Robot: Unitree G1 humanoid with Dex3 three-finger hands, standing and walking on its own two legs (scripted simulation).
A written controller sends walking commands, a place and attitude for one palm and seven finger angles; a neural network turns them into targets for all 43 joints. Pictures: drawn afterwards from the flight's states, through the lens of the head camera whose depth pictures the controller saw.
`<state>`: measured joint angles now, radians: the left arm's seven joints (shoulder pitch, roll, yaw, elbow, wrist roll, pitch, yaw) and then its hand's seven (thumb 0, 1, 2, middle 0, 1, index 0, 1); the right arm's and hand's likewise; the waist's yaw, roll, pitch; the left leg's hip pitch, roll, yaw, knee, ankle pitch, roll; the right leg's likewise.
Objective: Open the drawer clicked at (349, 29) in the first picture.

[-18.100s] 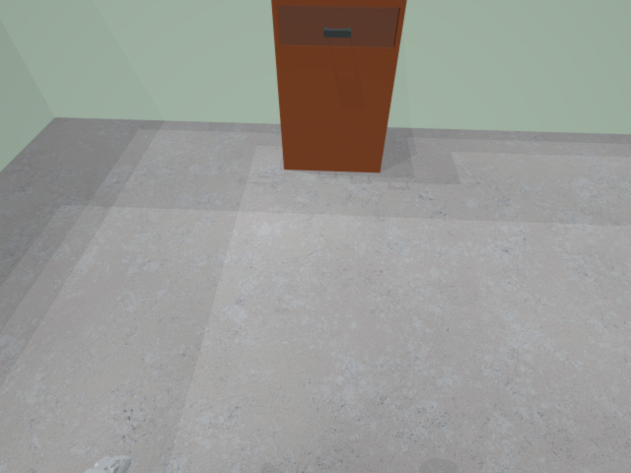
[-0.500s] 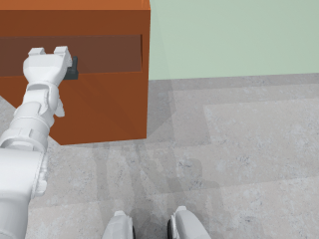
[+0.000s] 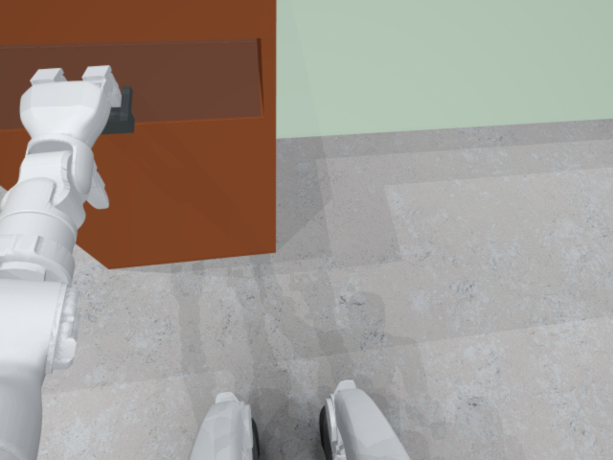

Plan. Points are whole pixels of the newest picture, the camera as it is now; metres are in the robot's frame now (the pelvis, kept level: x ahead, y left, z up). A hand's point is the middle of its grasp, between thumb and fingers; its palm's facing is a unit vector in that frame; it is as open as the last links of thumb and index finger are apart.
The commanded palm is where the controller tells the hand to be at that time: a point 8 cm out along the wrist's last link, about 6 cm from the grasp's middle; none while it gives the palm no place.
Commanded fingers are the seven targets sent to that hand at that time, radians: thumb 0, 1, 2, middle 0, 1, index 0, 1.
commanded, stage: lift the fingers back up to retry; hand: left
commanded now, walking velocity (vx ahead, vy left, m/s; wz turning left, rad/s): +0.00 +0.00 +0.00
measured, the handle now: (91, 108) +0.59 +0.24 +0.02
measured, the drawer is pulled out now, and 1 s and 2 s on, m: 0.00 0.01 0.01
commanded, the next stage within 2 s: re-aim the fingers above the handle in 0.82 s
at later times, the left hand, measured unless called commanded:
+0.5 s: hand (85, 142) +0.53 +0.24 +0.03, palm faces -0.13 -0.05 -0.99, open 13.9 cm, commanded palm +0.52 +0.23 +0.12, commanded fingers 0.00 -0.50 0.30 -0.30 -1.20 -0.30 -1.20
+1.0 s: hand (75, 108) +0.53 +0.23 +0.09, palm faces -0.11 -0.04 -0.99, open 13.7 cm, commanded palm +0.51 +0.24 +0.14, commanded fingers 0.00 -0.50 0.30 -0.30 -1.20 -0.30 -1.20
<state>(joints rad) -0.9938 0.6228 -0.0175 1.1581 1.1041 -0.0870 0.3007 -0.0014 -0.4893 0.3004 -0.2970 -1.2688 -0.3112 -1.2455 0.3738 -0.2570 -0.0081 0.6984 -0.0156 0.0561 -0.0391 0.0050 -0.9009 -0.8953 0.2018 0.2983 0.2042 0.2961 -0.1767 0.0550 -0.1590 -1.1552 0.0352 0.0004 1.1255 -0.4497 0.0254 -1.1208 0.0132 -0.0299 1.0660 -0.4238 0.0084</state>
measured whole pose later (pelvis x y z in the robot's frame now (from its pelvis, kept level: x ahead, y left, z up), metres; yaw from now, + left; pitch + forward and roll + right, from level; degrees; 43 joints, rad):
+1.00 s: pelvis +0.06 -0.01 +0.06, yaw +1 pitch +19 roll -1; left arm -0.78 0.49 -0.03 1.03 1.07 -0.06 0.23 0.00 -0.49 0.30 -0.33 -1.20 -0.34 -1.21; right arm 0.29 -0.25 -0.05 0.67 -0.01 0.12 -0.03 0.00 -0.90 -0.90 0.20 0.30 0.20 0.30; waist -0.10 0.05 -0.15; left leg -0.70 0.03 0.01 0.78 -0.40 0.01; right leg -0.68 0.01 -0.01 0.74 -0.39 0.00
